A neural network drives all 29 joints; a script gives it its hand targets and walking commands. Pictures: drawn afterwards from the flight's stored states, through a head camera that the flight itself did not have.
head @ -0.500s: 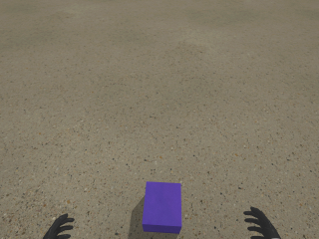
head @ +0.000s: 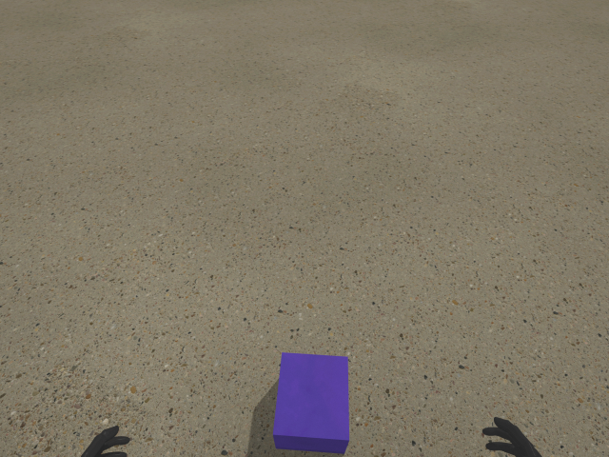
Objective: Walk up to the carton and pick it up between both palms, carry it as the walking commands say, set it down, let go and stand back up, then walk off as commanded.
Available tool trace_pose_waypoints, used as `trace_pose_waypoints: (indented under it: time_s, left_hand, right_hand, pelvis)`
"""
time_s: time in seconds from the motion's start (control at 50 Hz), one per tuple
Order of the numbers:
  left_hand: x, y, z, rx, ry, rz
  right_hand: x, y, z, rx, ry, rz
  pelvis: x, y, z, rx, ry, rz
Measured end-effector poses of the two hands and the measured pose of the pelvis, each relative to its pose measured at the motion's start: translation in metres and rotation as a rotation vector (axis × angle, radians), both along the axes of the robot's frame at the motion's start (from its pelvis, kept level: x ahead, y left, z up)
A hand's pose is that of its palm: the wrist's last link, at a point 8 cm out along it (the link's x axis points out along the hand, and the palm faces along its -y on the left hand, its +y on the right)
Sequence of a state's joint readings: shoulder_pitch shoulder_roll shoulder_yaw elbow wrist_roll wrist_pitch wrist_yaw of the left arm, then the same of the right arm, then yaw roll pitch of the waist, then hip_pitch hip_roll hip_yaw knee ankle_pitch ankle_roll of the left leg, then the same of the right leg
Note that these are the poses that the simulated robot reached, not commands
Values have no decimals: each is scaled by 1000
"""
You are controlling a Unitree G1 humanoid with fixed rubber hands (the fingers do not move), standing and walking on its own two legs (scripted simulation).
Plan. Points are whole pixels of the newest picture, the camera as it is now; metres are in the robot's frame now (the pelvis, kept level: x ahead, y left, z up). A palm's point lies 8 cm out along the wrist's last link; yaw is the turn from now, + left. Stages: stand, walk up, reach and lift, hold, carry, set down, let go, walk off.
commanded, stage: stand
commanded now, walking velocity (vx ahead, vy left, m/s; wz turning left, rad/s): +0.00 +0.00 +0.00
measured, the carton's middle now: (312, 402) +0.41 -0.02 -0.70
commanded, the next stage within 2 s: walk off in 1.16 s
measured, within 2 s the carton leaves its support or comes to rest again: neither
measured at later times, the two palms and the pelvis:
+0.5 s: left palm out of the picture +0.09 +0.30 -0.09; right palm out of the picture +0.09 -0.30 -0.10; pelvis -0.02 +0.00 +0.00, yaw +0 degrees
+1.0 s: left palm out of the picture +0.07 +0.31 -0.09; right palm out of the picture +0.07 -0.31 -0.10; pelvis -0.02 +0.00 +0.01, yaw +0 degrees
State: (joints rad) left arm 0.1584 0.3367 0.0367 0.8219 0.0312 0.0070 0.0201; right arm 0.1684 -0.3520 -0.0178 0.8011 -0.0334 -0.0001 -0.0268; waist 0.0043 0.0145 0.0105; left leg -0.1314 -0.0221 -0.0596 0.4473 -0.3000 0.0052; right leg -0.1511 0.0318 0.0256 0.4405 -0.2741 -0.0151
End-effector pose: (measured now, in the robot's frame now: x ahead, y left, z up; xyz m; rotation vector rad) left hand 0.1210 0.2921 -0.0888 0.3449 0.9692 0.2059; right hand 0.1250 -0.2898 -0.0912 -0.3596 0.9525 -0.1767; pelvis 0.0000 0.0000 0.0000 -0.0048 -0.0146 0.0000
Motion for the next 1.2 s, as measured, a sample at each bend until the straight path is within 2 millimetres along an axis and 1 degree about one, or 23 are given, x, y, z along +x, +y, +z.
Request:
trace_pose_waypoints:
  time_s: [0.44,0.66,0.9,1.2]
  left_hand:
    - [-32,8,-3,10,76,23]
    - [-43,11,-5,13,107,27]
    - [-49,13,-6,15,128,30]
    - [-52,16,-6,17,142,34]
  right_hand:
    - [-33,-12,-5,-11,82,-24]
    - [-46,-16,-7,-14,117,-36]
    - [-54,-19,-8,-16,140,-44]
    - [-57,-20,-8,-18,154,-49]
  pelvis:
    - [-13,-2,4,3,-23,-1]
    - [-19,-2,6,4,-27,-2]
    - [-22,-2,7,4,-28,-3]
    - [-23,-2,7,4,-27,-3]
